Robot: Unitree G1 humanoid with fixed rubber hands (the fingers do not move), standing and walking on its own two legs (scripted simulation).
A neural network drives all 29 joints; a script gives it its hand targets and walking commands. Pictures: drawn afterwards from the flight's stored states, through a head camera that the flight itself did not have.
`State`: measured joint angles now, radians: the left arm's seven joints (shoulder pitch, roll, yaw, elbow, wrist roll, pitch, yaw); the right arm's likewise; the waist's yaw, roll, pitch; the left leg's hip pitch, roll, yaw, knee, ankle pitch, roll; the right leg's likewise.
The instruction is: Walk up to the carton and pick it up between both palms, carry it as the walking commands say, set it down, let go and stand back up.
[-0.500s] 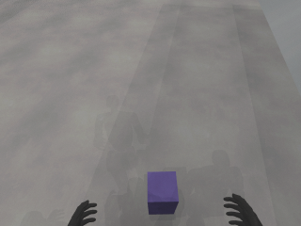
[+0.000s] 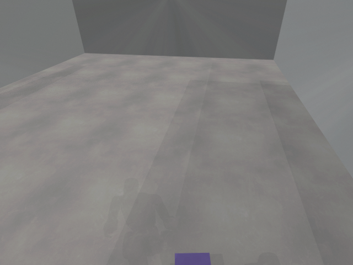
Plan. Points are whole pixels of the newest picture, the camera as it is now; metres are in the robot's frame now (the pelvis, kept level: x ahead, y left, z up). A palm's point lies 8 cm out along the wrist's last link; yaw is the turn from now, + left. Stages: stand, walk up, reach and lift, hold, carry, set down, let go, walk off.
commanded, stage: stand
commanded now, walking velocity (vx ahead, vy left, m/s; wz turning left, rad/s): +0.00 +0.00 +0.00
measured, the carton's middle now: out of the picture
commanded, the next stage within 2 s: none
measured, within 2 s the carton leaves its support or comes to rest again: neither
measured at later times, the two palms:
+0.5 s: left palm out of the picture -0.01 +0.28 -0.12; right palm out of the picture -0.01 -0.27 -0.11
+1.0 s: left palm out of the picture -0.02 +0.28 -0.12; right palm out of the picture -0.03 -0.27 -0.12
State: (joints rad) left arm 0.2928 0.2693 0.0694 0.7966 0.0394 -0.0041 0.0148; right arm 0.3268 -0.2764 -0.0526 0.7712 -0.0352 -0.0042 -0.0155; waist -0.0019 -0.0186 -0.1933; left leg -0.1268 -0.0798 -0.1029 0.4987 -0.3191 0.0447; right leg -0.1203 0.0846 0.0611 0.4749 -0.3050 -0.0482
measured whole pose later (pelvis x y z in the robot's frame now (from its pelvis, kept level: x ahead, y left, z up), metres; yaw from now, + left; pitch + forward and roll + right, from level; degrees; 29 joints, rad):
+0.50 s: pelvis -0.04 +0.01 +0.00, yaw +0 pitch -4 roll +0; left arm 0.36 0.29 0.03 0.99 0.03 -0.03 0.00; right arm 0.36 -0.30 -0.02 0.97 -0.03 -0.03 0.00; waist 0.01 -0.01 -0.13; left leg -0.15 -0.09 -0.09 0.47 -0.24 0.05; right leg -0.16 0.07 0.07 0.47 -0.24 -0.03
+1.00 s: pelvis -0.06 +0.00 +0.00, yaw +0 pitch -5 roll +0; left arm 0.27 0.29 0.02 1.05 0.02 -0.03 0.00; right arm 0.31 -0.29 -0.01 1.04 -0.02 -0.03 -0.01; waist 0.01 -0.01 -0.06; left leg -0.16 -0.09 -0.09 0.46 -0.21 0.04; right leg -0.17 0.07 0.07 0.45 -0.20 -0.04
